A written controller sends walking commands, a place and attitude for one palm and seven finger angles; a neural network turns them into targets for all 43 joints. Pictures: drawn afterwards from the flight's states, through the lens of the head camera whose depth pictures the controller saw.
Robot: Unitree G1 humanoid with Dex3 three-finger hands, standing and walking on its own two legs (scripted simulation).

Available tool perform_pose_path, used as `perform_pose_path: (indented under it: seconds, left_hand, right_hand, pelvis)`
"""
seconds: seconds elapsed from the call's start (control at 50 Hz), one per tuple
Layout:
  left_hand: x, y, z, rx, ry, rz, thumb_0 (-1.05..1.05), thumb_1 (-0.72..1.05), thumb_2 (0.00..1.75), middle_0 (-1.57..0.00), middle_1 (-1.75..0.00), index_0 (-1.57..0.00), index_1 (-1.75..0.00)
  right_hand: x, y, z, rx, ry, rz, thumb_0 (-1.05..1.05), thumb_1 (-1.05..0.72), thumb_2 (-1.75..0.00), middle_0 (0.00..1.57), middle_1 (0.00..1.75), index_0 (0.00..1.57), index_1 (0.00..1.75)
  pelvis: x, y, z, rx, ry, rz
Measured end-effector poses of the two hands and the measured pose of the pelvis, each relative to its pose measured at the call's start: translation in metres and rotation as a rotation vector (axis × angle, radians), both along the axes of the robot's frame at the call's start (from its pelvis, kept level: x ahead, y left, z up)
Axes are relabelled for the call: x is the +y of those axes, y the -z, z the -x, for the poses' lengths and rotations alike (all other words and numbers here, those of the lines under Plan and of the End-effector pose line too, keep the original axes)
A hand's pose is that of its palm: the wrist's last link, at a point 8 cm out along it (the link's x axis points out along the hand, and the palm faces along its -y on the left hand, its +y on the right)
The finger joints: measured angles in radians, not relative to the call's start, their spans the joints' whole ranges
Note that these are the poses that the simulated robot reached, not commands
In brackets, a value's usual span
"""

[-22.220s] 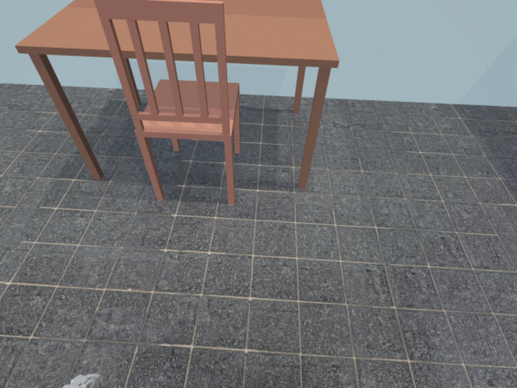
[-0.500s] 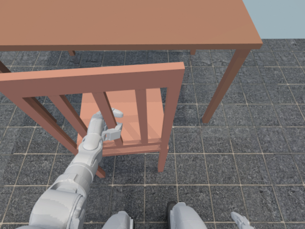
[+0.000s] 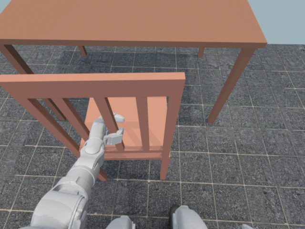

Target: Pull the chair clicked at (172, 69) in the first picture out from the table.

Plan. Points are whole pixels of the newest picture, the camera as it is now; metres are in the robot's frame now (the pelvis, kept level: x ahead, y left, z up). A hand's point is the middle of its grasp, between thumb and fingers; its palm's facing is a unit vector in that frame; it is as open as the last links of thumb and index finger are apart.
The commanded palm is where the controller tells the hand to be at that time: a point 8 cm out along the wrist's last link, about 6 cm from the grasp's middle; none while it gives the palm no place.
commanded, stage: step backward, pulling the chair out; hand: left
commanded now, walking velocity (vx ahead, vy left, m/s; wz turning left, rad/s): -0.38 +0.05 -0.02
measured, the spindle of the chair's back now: (112, 128) +0.40 +0.13 -0.05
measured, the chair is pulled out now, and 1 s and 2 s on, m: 0.29 0.33 0.35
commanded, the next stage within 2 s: none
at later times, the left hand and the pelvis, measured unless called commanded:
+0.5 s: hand (117, 140) +0.36 +0.11 -0.05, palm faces -0.03 -0.98 -0.18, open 5.8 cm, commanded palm +0.37 +0.16 -0.05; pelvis -0.02 +0.00 +0.00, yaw +0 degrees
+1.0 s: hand (115, 144) +0.34 +0.11 -0.05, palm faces -0.05 -0.98 -0.17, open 5.8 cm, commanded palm +0.36 +0.17 -0.05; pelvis -0.03 +0.00 +0.00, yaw -1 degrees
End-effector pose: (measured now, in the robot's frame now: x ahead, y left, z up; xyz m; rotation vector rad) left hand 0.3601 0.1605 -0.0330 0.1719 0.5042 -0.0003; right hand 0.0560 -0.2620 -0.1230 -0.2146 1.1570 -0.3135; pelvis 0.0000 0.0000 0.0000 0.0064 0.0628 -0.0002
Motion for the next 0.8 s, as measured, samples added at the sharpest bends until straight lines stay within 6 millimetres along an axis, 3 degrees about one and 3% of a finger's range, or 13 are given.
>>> perform_pose_path:
  seconds: [0.16,0.36,0.54,0.8]
  left_hand:
    - [0.002,0.000,0.015,-0.001,0.008,-0.003,0.08,0.61,0.78,-0.32,-1.23,-0.49,-1.45]
    - [0.001,0.000,0.019,-0.018,-0.025,-0.027,0.08,0.58,0.80,-0.36,-1.22,-0.50,-1.45]
    - [0.002,0.000,0.021,-0.013,0.002,-0.016,0.08,0.61,0.77,-0.33,-1.25,-0.50,-1.45]
    - [0.000,0.000,0.023,-0.008,-0.034,-0.015,0.09,0.60,0.79,-0.34,-1.24,-0.50,-1.45]
  right_hand:
    - [0.003,-0.007,0.012,-0.032,0.007,0.014,0.01,-0.90,-0.90,0.20,0.30,0.20,0.29]
    - [0.000,0.009,0.019,-0.026,0.020,-0.031,0.01,-0.90,-0.90,0.20,0.30,0.20,0.30]
    - [-0.007,-0.008,0.031,0.003,0.007,0.033,0.01,-0.90,-0.90,0.20,0.30,0.20,0.29]
    - [-0.006,0.002,0.021,-0.018,0.011,-0.012,0.01,-0.90,-0.90,0.20,0.30,0.20,0.29]
  pelvis:
    - [0.006,-0.004,0.009,0.017,0.025,-0.007]
    - [-0.007,0.005,0.012,0.002,0.023,-0.018]
    - [0.003,-0.003,0.016,0.018,0.018,-0.009]
    - [-0.009,0.000,0.022,0.010,0.004,-0.004]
